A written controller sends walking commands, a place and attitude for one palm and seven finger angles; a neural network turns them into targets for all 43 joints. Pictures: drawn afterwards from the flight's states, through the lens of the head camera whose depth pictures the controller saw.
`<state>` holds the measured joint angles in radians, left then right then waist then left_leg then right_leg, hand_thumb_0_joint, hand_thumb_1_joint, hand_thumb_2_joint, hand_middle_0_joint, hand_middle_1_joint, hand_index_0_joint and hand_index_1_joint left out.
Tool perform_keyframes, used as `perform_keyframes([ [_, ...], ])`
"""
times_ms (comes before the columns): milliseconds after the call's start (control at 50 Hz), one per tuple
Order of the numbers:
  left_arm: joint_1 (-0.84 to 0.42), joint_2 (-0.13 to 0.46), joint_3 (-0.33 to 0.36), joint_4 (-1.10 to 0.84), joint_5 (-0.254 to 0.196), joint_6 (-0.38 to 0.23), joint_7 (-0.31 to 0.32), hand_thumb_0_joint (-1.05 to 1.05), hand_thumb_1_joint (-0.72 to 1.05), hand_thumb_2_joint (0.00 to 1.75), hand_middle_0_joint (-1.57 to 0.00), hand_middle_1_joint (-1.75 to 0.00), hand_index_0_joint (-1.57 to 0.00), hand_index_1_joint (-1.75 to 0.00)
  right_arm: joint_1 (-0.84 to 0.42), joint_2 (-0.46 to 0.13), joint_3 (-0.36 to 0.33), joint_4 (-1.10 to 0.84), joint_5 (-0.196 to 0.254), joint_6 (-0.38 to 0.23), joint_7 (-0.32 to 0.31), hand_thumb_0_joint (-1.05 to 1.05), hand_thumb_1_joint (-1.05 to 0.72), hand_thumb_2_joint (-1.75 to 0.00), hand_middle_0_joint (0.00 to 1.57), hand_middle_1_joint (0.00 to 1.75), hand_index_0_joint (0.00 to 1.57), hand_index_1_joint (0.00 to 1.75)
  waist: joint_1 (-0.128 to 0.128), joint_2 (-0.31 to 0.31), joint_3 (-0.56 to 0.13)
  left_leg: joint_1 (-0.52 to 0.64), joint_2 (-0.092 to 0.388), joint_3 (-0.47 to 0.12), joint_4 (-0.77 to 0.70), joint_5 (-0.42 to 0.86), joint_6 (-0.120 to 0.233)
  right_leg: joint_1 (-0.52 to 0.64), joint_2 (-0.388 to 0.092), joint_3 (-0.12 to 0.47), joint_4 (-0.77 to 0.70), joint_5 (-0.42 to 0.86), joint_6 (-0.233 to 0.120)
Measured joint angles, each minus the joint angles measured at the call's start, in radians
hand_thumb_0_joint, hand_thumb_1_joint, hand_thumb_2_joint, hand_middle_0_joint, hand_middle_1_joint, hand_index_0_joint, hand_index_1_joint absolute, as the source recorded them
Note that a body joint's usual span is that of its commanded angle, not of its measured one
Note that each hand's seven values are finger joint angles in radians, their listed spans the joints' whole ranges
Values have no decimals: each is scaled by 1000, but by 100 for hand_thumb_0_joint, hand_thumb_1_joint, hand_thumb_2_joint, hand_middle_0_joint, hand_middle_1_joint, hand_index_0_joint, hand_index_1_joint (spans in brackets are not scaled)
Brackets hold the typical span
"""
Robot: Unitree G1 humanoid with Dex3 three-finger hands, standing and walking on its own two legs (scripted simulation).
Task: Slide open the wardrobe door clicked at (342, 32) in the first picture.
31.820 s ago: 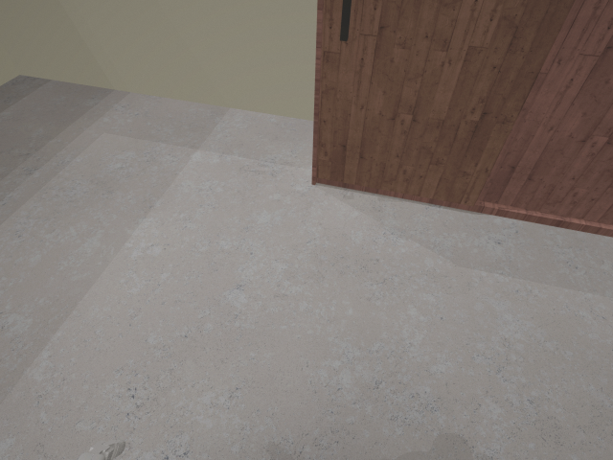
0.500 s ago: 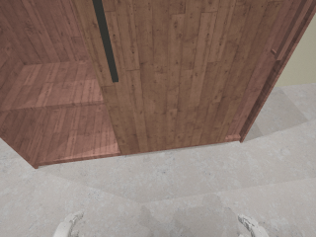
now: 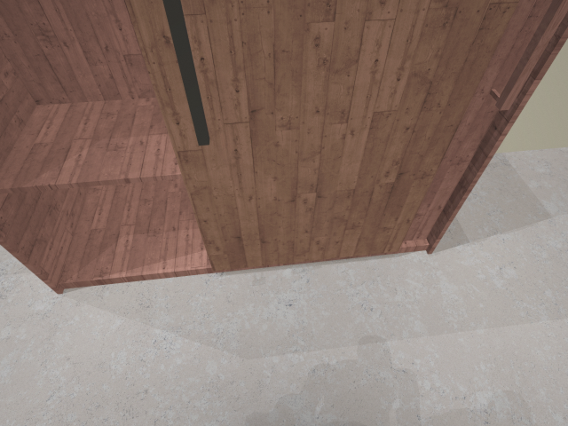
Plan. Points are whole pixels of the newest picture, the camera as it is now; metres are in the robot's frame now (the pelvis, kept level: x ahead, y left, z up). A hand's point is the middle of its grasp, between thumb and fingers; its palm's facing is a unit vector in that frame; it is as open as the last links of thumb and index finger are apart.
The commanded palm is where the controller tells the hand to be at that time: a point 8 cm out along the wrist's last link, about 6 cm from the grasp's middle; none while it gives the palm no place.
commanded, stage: let the arm hang, fingers relaxed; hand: left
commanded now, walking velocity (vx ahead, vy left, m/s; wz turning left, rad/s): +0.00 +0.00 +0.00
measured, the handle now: (190, 73) +0.71 +0.23 +0.12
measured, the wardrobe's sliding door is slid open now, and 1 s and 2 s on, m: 0.59 0.59 0.59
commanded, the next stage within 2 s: look to check the result in 0.38 s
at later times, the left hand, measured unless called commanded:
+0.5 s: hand out of the picture +0.05 +0.18 -0.17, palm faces -0.02 -0.98 -0.20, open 7.4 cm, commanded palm none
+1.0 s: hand out of the picture +0.06 +0.18 -0.18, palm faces -0.02 -0.98 -0.19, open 7.4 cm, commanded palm none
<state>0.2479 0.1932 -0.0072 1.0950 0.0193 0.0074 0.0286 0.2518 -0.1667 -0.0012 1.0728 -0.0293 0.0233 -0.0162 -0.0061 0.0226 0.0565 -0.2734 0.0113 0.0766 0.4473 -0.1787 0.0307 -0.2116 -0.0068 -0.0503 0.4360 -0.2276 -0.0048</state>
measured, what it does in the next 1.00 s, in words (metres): stands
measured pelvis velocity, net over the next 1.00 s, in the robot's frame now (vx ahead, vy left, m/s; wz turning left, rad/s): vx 0.04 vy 0.01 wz -0.01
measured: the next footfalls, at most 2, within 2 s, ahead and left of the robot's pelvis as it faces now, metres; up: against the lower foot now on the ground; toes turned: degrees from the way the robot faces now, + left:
none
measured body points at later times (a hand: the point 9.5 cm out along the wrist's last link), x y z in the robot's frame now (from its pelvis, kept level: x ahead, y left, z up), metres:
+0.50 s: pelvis +0.03 +0.01 +0.00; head +0.05 +0.01 +0.45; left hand +0.06 +0.23 -0.16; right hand +0.04 -0.22 -0.15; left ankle +0.04 +0.10 -0.74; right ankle +0.00 -0.12 -0.74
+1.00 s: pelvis +0.04 +0.01 +0.00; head +0.07 +0.02 +0.45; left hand +0.06 +0.24 -0.16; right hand +0.06 -0.22 -0.15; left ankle +0.04 +0.10 -0.74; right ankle +0.00 -0.12 -0.74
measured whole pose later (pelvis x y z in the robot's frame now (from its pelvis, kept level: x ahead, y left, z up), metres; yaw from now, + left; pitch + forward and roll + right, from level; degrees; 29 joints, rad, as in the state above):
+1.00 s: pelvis +0.04 +0.01 +0.00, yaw -1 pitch +0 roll +0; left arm 0.22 0.17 -0.01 1.15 0.02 -0.01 0.04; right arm 0.21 -0.16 0.01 1.15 -0.02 0.00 -0.03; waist 0.00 -0.02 0.06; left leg -0.16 -0.01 0.10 0.37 -0.21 0.04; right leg -0.10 -0.03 -0.03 0.36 -0.25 0.02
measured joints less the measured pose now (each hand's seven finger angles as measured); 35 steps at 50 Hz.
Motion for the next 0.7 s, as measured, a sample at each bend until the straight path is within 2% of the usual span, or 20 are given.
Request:
perform_keyframes([
  [120, -44, -23, -4, 2, 0, -12, 3, 0, 91, 90, -20, -29, -20, -30, -23, -4, 0, 27, 2, -10, -4, 2, -93, -90, 20, 30, 20, 30, 1, -12, -16, 34, -5, 9, -22, -3, 2, 27, -5, 9, -14, -4, 5],
  [280, -72, -14, 2, 10, 1, -14, 6, 0, 93, 90, -20, -29, -20, -30, -42, 0, 3, 42, 2, -18, -6, 1, -92, -90, 20, 30, 19, 30, -3, -32, -17, 62, -8, 12, -44, -6, 2, 55, -6, 13, -38, -5, 7],
  [700, -26, -29, -2, 56, -1, -11, 4, 0, 91, 90, -20, -29, -20, -30, -44, 5, 7, 71, 7, -20, -11, 1, -92, -90, 20, 30, 20, 30, 5, -37, 9, 97, -19, 18, -70, -20, 9, 93, -15, 18, -72, -12, 18],
])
